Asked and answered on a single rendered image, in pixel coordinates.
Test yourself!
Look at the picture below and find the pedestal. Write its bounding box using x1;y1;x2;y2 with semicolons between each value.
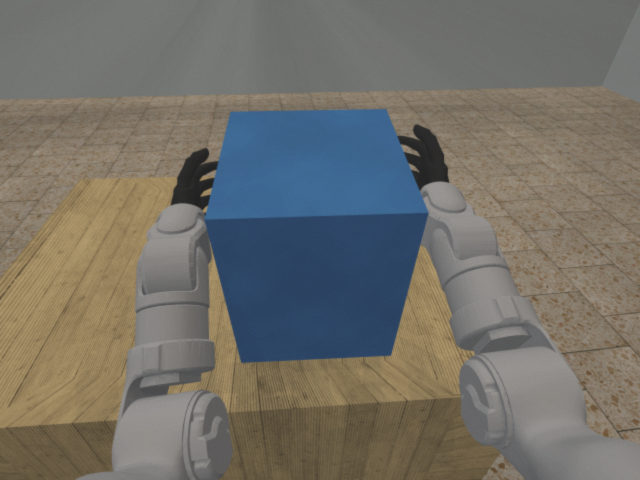
0;176;500;480

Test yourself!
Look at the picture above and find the robot left upper arm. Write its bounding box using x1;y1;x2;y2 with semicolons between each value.
75;389;233;480

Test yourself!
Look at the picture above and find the carton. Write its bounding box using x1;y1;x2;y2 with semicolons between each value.
204;109;429;363

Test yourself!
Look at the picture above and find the robot right upper arm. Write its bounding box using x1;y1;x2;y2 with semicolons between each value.
459;346;640;480

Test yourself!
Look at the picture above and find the left robot hand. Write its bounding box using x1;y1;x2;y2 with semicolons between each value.
171;148;218;215

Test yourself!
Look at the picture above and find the right robot hand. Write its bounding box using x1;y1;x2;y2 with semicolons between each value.
397;124;449;190

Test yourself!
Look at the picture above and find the right robot forearm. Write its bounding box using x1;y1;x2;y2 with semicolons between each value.
420;182;587;421

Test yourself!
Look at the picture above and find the left robot forearm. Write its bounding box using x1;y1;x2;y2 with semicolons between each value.
112;203;215;471

